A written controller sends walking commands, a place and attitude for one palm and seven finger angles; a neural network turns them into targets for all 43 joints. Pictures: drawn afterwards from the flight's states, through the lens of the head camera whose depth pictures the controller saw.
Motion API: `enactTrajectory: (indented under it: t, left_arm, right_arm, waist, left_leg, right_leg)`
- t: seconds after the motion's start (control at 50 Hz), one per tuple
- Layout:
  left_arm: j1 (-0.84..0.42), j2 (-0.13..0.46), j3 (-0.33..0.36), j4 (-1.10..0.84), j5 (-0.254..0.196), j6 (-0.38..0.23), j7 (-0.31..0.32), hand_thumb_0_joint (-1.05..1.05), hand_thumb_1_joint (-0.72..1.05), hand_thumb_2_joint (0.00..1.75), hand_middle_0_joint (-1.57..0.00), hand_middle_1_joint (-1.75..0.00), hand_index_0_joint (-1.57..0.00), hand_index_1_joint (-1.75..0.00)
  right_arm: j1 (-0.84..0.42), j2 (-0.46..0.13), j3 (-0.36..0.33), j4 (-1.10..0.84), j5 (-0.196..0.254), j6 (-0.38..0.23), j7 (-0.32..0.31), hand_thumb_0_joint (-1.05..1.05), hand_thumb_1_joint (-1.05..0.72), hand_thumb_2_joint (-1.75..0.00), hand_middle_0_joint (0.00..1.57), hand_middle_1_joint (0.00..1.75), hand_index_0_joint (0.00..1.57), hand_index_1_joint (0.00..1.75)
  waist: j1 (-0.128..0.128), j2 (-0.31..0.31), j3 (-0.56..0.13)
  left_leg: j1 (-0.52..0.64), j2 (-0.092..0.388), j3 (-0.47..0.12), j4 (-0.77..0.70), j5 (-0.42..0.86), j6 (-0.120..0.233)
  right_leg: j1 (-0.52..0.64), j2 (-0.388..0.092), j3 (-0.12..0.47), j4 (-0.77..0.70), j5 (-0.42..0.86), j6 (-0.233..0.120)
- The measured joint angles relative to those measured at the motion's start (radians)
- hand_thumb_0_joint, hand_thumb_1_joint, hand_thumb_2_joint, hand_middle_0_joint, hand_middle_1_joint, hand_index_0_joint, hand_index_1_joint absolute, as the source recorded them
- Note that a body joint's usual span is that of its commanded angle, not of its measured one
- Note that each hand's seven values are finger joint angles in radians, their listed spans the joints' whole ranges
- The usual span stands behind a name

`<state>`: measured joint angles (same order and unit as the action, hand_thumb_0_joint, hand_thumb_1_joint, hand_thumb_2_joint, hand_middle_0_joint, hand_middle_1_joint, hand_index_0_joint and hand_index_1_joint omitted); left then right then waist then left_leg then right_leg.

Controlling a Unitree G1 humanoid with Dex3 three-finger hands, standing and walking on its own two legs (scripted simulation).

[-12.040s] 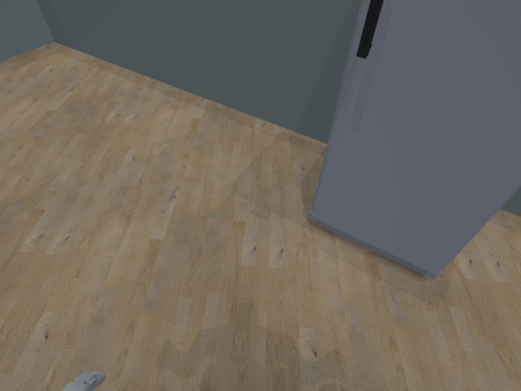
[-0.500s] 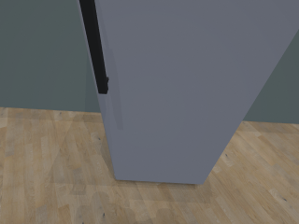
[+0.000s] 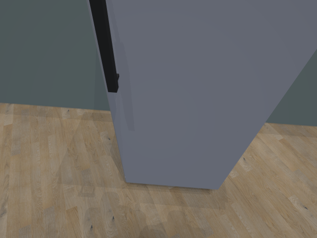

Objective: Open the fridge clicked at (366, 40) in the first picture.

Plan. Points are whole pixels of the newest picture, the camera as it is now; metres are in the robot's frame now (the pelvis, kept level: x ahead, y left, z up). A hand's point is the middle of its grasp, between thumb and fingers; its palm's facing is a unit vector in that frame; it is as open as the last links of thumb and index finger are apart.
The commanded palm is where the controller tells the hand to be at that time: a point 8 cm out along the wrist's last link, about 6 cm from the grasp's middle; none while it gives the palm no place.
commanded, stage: look again from close up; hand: left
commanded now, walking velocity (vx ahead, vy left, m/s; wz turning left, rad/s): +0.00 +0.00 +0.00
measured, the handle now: (107, 36) +0.50 +0.17 +0.26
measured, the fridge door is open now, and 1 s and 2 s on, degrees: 0 0 0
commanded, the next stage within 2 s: none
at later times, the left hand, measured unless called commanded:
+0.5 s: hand out of the picture -0.01 +0.22 -0.18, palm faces +0.04 -0.98 -0.21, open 7.4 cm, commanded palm none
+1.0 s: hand out of the picture -0.07 +0.20 -0.18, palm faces +0.04 -0.98 -0.19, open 7.4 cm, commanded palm none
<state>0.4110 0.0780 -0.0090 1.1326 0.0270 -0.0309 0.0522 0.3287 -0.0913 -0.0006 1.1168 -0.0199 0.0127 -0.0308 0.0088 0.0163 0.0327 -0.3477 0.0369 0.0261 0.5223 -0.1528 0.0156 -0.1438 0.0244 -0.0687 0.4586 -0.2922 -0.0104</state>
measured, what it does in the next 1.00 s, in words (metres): stands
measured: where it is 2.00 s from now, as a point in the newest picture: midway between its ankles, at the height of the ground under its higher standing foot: outside the picture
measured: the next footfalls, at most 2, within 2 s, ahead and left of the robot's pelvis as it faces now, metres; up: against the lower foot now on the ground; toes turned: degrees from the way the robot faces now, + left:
none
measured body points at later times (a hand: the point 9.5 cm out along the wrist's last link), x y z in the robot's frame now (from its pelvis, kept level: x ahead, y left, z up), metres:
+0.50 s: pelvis -0.01 +0.03 +0.00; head -0.02 +0.05 +0.45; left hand -0.01 +0.27 -0.16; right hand +0.03 -0.21 -0.14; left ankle +0.08 +0.10 -0.74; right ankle -0.03 -0.11 -0.73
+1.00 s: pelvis -0.03 +0.02 +0.00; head -0.04 +0.04 +0.45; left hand -0.07 +0.26 -0.16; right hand +0.01 -0.23 -0.14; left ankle +0.08 +0.10 -0.73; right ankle -0.03 -0.11 -0.73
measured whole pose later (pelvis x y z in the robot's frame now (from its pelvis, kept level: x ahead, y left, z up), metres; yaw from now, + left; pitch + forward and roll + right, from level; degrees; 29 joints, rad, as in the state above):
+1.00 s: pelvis -0.03 +0.02 +0.00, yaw +1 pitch -2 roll -2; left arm 0.41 0.21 0.00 1.06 0.03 -0.01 0.03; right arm 0.26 -0.19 -0.01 1.07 -0.01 0.01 0.00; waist 0.01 -0.02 -0.01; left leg -0.33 -0.01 0.04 0.43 -0.08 0.05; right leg -0.17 -0.02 -0.06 0.46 -0.26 0.01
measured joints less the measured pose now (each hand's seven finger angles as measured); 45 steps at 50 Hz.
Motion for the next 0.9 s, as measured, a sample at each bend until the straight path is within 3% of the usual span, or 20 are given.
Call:
enactTrajectory:
  t: [0.14,0.52,0.9]
  left_arm:
    - [-0.027,0.02,0.004,-0.045,-0.004,0.005,0.006,0.01,0.91,0.9,-0.2,-0.3,-0.2,-0.3]
    - [-0.052,0.135,0.024,-0.141,0.003,0.027,-0.012,0.0,0.91,0.9,-0.2,-0.3,-0.2,-0.3]
    - [0.001,0.132,0.009,-0.083,0.002,0.025,-0.022,0.01,0.91,0.9,-0.2,-0.3,-0.2,-0.3]
  right_arm:
    - [-0.008,-0.048,-0.011,-0.058,0.01,-0.025,0.0,0.03,-0.94,-0.9,0.2,0.3,0.2,0.3]
    - [-0.063,-0.078,-0.012,-0.116,0.008,-0.012,0.023,0.01,-0.92,-0.9,0.2,0.3,0.2,0.3]
    - [-0.072,-0.106,-0.013,-0.064,0.014,-0.006,0.027,0.01,-0.91,-0.9,0.2,0.3,0.2,0.3]
  waist:
    - [-0.018,-0.007,-0.011]
    - [-0.003,-0.038,-0.036]
    - [0.008,-0.037,-0.036]
  left_leg:
    - [0.001,-0.024,0.008,0.048,-0.031,0.024]
    - [0.002,-0.055,0.021,-0.034,0.034,0.048]
    - [0.017,-0.052,0.013,-0.091,0.078,0.036]
  right_leg:
    - [-0.006,-0.027,0.004,0.068,-0.042,0.017]
    - [-0.031,-0.057,0.011,0.042,-0.005,0.028]
    - [-0.027,-0.051,0.006,0.007,0.03,0.027]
